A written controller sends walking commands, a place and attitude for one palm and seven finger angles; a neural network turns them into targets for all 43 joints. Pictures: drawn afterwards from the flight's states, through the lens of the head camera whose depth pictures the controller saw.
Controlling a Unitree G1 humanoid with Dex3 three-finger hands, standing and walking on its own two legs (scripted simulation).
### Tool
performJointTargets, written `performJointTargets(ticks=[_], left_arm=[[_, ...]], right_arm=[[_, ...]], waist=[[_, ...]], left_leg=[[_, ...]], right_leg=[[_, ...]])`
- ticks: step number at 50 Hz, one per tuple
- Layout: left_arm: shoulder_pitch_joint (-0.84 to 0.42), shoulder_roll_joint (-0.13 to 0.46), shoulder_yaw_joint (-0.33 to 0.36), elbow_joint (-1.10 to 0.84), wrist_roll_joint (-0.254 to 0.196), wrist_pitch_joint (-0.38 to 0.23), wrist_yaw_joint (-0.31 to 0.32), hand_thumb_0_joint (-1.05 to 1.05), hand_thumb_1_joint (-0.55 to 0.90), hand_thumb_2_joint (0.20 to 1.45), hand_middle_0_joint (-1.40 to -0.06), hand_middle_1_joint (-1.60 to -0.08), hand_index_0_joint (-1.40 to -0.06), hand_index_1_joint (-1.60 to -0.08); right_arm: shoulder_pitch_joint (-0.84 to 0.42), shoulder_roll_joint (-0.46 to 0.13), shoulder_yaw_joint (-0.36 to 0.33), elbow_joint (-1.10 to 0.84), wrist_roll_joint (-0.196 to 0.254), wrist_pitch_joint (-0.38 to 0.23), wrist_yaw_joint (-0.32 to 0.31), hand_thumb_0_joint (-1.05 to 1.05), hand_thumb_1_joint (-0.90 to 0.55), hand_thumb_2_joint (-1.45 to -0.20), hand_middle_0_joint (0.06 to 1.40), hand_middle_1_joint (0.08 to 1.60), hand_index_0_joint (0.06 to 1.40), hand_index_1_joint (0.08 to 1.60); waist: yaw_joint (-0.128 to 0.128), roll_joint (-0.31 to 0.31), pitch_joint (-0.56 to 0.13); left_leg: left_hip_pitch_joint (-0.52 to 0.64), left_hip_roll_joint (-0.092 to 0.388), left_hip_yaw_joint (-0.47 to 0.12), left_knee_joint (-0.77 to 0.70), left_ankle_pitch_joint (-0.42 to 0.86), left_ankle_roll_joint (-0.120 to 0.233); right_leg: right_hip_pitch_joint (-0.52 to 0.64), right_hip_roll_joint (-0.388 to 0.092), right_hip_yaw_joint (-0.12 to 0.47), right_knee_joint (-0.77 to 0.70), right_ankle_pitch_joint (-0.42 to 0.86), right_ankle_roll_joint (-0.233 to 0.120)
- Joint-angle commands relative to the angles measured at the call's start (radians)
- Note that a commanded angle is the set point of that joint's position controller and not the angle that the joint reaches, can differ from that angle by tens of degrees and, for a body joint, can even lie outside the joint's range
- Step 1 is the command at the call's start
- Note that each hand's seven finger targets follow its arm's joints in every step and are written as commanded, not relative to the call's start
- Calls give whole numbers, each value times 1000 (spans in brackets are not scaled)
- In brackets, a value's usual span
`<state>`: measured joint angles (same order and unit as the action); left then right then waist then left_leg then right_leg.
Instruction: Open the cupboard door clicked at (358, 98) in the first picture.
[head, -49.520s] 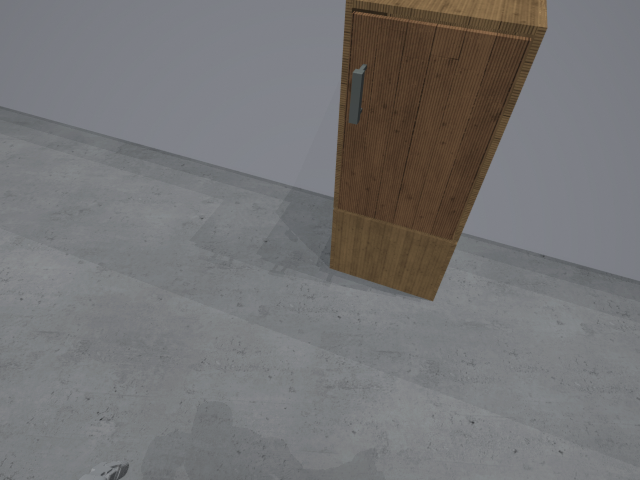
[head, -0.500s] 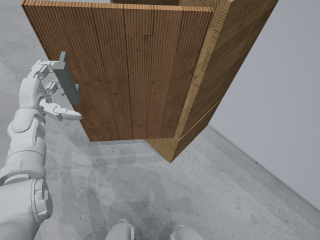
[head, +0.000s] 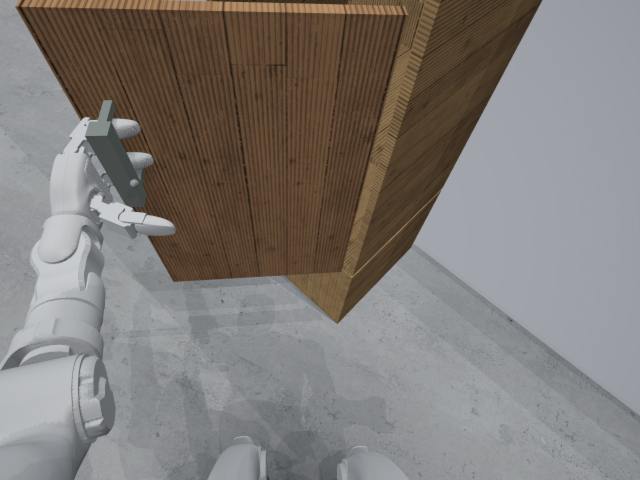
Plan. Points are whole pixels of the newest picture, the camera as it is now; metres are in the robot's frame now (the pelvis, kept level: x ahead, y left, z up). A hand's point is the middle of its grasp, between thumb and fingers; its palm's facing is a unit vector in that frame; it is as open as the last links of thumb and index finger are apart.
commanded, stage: slide the fingers in behind the handle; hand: left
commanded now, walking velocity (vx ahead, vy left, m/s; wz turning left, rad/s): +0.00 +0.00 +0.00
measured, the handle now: (122, 156) +0.51 +0.24 +0.08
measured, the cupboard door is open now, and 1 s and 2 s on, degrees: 49 49 83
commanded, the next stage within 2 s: close the thumb around the handle in 0.42 s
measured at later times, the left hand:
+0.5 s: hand (138, 183) +0.46 +0.21 +0.08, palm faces +0.07 -1.00 -0.01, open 13.9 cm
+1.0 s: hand (136, 185) +0.46 +0.22 +0.08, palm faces +0.07 -1.00 +0.00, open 7.9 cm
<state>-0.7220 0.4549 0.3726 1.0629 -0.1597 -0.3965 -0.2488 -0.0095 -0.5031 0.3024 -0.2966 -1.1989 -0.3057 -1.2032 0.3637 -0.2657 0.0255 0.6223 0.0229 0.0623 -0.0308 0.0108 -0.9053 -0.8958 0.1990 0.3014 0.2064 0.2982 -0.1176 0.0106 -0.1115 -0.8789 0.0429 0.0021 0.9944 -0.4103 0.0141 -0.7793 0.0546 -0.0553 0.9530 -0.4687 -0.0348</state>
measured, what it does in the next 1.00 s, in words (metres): stands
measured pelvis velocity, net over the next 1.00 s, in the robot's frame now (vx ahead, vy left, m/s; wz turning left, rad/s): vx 0.00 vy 0.01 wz -0.01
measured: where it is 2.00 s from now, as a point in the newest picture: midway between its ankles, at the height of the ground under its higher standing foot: outside the picture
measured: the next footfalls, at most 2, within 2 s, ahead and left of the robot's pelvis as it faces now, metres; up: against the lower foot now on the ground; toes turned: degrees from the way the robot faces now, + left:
none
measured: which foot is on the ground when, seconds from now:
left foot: down 0.00-1.00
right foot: down 0.00-1.00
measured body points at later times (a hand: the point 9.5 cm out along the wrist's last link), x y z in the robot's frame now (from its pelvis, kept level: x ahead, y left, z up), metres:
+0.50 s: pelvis +0.00 +0.00 +0.00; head +0.09 +0.02 +0.44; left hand +0.45 +0.27 +0.08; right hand +0.05 -0.26 -0.11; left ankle +0.04 +0.11 -0.68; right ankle -0.01 -0.10 -0.68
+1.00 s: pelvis +0.00 +0.01 +0.00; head +0.09 +0.03 +0.44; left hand +0.45 +0.27 +0.08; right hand +0.05 -0.26 -0.11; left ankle +0.04 +0.11 -0.68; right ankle -0.01 -0.10 -0.68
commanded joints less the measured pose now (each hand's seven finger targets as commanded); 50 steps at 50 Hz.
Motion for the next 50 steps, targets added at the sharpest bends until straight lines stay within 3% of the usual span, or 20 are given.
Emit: performJointTargets(ticks=[1,2,3,4,8,10,13,14,17,20,26,29,32,35,38,40,43,45,48,50], left_arm=[[-417,233,16,-223,-3,-63,12,0,-500,300,-300,-1200,-300,-1200],[-397,256,32,-227,1,-65,13,0,-500,300,-300,-1200,-300,-1200],[-399,206,-9,-227,1,-63,10,0,-500,300,-300,-1200,-300,-1200],[-408,197,-7,-230,-6,-66,9,0,-500,300,-300,-1200,-300,-1200],[-416,239,20,-196,-7,-55,13,0,-500,300,-300,-1200,-300,-1200],[-429,253,39,-222,-7,-69,19,0,-500,300,-300,-1200,-300,-1200],[-417,222,15,-246,-5,-79,22,0,-500,300,-300,-1200,-300,-1200],[-404,229,26,-242,-4,-83,23,0,-500,300,-300,-1200,-300,-1200],[-413,194,-7,-239,-6,-80,23,0,-500,300,-300,-1200,-300,-1200],[-403,239,34,-233,-6,-79,30,0,-500,300,-300,-1200,-300,-1200],[-392,190,-7,-229,-6,-75,25,0,-500,300,-300,-1200,-300,-1200],[-395,220,23,-209,-8,-73,29,0,-332,372,-312,-1218,-312,-1218],[-387,243,34,-216,-1,-74,25,0,-164,444,-324,-1236,-324,-1236],[-418,204,1,-220,0,-77,22,0,4,516,-336,-1254,-336,-1254],[-396,188,-4,-236,-7,-78,24,0,172,588,-348,-1272,-348,-1272],[-380,220,26,-247,-11,-83,27,0,284,636,-356,-1284,-356,-1284],[-392,195,1,-248,-10,-76,27,0,452,708,-368,-1302,-368,-1302],[-365,229,31,-244,-7,-76,31,0,564,756,-376,-1314,-376,-1314],[-394,182,-14,-258,-2,-80,34,0,732,828,-388,-1332,-388,-1332],[-385,190,5,-276,-7,-90,42,0,844,876,-396,-1344,-396,-1344]], right_arm=[[102,-162,-63,-69,-1,-22,-6,0,-900,-900,200,300,200,300],[105,-164,-63,-70,-1,-20,-6,0,-900,-900,200,300,200,300],[101,-159,-62,-74,0,-20,-3,0,-900,-900,200,300,200,300],[104,-159,-63,-72,-2,-22,-2,0,-900,-900,200,300,200,300],[100,-165,-61,-70,2,-18,-8,0,-900,-900,200,300,200,300],[102,-163,-61,-69,0,-22,-8,0,-900,-900,200,300,200,300],[100,-157,-63,-68,-2,-23,-5,0,-900,-900,200,300,200,300],[106,-159,-63,-68,-4,-23,-4,0,-900,-900,200,300,200,300],[99,-159,-62,-66,-1,-21,-3,0,-900,-900,200,300,200,300],[102,-165,-65,-64,-2,-19,-4,0,-900,-900,200,300,200,300],[98,-159,-63,-68,0,-16,-3,0,-900,-900,200,300,200,300],[101,-164,-63,-70,-3,-15,-6,0,-900,-900,200,300,200,300],[101,-163,-62,-73,-1,-13,-8,0,-900,-900,200,300,200,300],[98,-160,-61,-68,-3,-14,-6,0,-900,-900,200,300,200,300],[96,-160,-65,-72,-3,-15,-3,0,-900,-900,200,300,200,300],[99,-164,-66,-72,-3,-13,-4,0,-900,-900,200,300,200,300],[95,-162,-65,-72,-2,-12,-4,0,-900,-900,200,300,200,300],[98,-166,-65,-74,-2,-11,-4,0,-900,-900,200,300,200,300],[89,-160,-63,-75,-1,-11,-4,0,-900,-900,200,300,200,300],[90,-161,-68,-74,-4,-13,-3,0,-900,-900,200,300,200,300]], waist=[[-9,88,-408],[5,102,-416],[-9,103,-405],[-12,90,-403],[-12,58,-363],[0,83,-409],[-1,114,-424],[-2,90,-422],[-11,103,-398],[-1,76,-404],[-8,86,-385],[-7,55,-368],[4,69,-395],[-8,99,-394],[0,122,-408],[9,100,-432],[-3,85,-397],[11,83,-400],[-2,107,-374],[4,108,-405]], left_leg=[[353,-27,-30,-88,264,29],[357,-26,-32,-92,273,26],[367,-27,-31,-94,273,27],[366,-27,-32,-84,281,30],[310,-29,-28,-93,224,31],[337,-29,-31,-90,254,29],[377,-28,-30,-87,293,26],[377,-26,-35,-82,309,27],[381,-25,-36,-90,289,24],[372,-26,-35,-89,294,27],[381,-25,-37,-94,296,24],[348,-29,-35,-93,265,29],[352,-28,-33,-97,287,26],[385,-25,-39,-91,294,23],[416,-24,-41,-95,313,19],[415,-23,-42,-93,336,19],[395,-23,-39,-98,304,22],[389,-24,-40,-101,310,21],[407,-23,-47,-108,293,17],[428,-22,-47,-102,317,18]], right_leg=[[98,1,55,-136,321,23],[106,1,53,-133,325,20],[92,2,50,-136,323,21],[87,4,49,-133,333,19],[100,1,59,-147,296,25],[109,0,57,-134,316,21],[98,2,53,-130,342,20],[96,5,48,-123,353,17],[71,4,44,-132,329,20],[94,4,49,-133,342,20],[76,5,42,-132,338,19],[88,5,46,-138,317,19],[110,2,49,-132,341,19],[63,3,40,-128,325,17],[62,6,36,-130,329,14],[83,7,36,-124,351,14],[75,7,35,-132,334,19],[87,7,36,-130,339,16],[53,7,29,-134,307,13],[58,8,30,-130,321,13]])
